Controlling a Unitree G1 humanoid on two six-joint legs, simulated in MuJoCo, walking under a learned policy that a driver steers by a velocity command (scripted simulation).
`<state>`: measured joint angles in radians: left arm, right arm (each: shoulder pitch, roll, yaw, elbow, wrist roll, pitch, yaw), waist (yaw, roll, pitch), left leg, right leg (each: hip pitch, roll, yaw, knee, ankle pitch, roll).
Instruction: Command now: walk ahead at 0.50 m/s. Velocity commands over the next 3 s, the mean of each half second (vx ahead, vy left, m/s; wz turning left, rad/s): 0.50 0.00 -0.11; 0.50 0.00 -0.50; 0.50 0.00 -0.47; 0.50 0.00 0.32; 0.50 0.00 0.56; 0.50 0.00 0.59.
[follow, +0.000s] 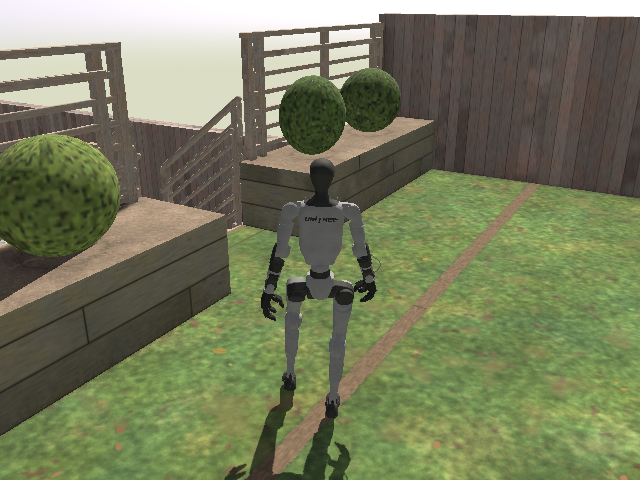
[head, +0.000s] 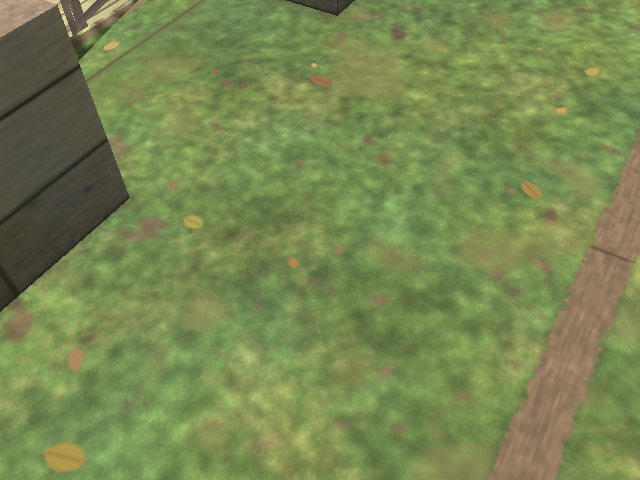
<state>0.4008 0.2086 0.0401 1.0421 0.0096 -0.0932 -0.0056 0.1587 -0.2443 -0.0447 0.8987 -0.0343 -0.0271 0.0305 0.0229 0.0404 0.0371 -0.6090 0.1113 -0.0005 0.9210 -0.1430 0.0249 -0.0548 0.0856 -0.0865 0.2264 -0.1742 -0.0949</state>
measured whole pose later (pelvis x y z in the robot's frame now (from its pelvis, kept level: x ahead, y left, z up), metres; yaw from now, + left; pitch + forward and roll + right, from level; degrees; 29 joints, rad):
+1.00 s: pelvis +0.53 -0.02 -0.01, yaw -22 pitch +0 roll +0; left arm 0.28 0.26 0.08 0.96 0.00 -0.04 0.00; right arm 0.17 -0.23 -0.05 0.85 -0.04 -0.06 0.00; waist 0.01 0.02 0.07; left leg -0.54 0.12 -0.02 1.13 -0.30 -0.02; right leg -0.18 0.15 -0.02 0.38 -0.19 -0.16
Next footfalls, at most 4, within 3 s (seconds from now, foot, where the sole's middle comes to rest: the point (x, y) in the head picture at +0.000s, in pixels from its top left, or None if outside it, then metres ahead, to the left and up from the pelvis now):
0.24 left None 0.30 0.13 -0.78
0.80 right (378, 451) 0.56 -0.06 -0.78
1.34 left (371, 304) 0.93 -0.05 -0.78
1.80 right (486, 286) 0.99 -0.35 -0.78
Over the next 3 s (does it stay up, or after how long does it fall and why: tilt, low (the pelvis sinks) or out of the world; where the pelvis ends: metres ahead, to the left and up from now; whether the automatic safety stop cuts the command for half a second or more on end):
stays up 1.53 -0.31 -0.01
